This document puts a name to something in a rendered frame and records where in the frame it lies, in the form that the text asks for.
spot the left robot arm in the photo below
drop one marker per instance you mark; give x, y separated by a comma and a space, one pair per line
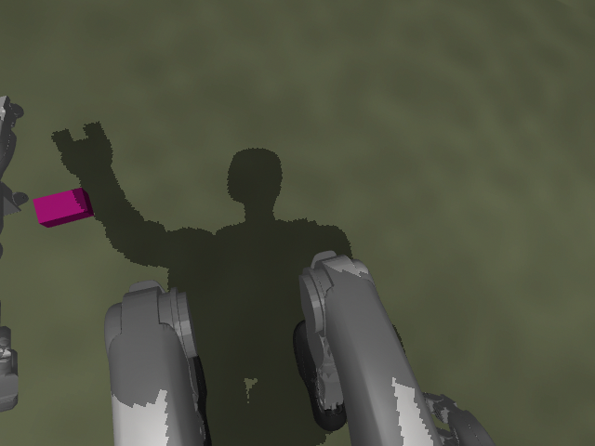
8, 356

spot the left robot hand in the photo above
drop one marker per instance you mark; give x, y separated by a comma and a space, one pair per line
9, 113

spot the left robot foot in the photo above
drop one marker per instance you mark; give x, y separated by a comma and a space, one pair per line
201, 410

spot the right robot foot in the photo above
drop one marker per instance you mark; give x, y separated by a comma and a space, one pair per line
330, 420

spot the small box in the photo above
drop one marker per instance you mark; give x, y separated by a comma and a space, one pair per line
63, 207

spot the right robot hand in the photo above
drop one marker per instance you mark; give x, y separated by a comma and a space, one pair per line
465, 429

